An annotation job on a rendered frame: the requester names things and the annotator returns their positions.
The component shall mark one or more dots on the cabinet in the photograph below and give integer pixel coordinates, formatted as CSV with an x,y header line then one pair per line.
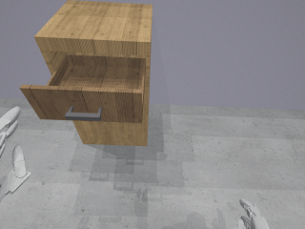
x,y
112,29

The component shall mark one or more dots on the robot right hand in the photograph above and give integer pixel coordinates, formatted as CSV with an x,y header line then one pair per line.
x,y
256,222

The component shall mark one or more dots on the robot left hand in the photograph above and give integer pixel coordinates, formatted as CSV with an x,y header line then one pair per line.
x,y
13,179

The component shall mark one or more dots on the handle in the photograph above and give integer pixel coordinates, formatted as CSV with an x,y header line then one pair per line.
x,y
70,115

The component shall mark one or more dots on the drawer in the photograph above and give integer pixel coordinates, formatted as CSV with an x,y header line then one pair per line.
x,y
88,82

